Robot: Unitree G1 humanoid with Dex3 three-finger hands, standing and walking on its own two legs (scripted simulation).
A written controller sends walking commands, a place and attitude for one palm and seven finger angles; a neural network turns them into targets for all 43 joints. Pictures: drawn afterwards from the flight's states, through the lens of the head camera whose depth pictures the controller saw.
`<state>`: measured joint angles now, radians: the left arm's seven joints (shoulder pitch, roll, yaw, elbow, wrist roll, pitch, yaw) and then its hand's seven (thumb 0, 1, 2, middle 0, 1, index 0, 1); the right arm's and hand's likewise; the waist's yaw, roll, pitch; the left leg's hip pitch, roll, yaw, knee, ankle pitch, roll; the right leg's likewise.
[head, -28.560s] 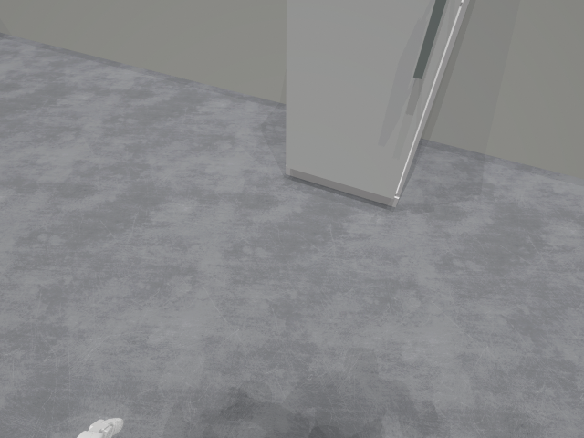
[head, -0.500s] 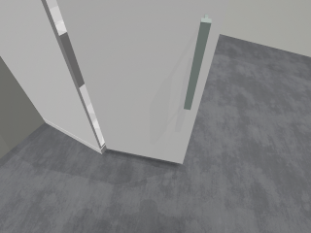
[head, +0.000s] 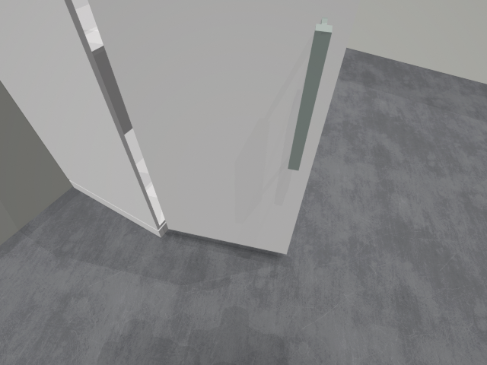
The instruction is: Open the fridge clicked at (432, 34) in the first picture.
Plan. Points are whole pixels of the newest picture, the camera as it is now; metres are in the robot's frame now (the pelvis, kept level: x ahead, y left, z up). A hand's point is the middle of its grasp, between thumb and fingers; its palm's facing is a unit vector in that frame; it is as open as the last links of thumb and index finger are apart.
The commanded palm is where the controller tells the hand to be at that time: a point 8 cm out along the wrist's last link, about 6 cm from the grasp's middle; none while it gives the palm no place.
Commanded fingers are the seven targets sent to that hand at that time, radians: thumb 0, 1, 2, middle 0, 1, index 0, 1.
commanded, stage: look to check the result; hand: right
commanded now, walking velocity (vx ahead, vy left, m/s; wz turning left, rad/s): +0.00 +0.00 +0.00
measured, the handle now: (306, 105) +0.62 -0.09 +0.09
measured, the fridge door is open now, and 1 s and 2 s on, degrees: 73 73 73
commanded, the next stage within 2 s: stand and wait in 0.36 s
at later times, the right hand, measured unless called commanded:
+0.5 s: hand out of the picture +0.01 -0.17 -0.18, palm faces +0.01 +0.98 -0.19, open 7.3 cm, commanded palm none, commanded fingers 0.00 -0.90 -0.90 0.20 0.30 0.20 0.30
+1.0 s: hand out of the picture +0.02 -0.17 -0.18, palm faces +0.00 +0.98 -0.19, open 7.4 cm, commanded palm none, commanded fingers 0.00 -0.90 -0.90 0.20 0.30 0.20 0.30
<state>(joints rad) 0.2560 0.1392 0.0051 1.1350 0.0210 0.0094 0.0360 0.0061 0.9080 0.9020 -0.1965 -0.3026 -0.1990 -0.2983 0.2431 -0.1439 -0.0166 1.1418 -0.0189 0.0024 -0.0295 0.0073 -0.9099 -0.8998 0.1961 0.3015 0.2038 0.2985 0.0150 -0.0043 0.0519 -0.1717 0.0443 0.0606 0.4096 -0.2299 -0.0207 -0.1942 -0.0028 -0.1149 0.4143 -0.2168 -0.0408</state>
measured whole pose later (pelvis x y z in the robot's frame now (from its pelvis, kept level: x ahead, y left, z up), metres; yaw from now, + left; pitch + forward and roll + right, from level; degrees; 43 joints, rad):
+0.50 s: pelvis +0.01 +0.00 +0.00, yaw +0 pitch +0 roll +0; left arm 0.24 0.15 0.00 1.14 0.02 0.00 0.04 0.01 0.91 0.90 -0.20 -0.30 -0.20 -0.30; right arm 0.23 -0.15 -0.02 1.15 -0.02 0.00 -0.03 0.01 -0.91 -0.90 0.20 0.30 0.20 0.30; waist 0.01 0.00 0.05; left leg -0.16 0.04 0.06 0.39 -0.23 -0.02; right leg -0.18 0.00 -0.12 0.40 -0.22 -0.04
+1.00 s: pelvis +0.01 +0.00 +0.00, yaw +0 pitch +0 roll +0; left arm 0.23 0.15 0.00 1.15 0.02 0.00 0.04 0.00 0.91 0.90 -0.20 -0.30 -0.20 -0.30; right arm 0.23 -0.16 -0.01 1.15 -0.02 -0.01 -0.03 0.01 -0.91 -0.90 0.20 0.30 0.20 0.30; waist 0.01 0.00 0.05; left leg -0.14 0.04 0.06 0.37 -0.23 -0.02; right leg -0.16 -0.01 -0.12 0.38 -0.22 -0.03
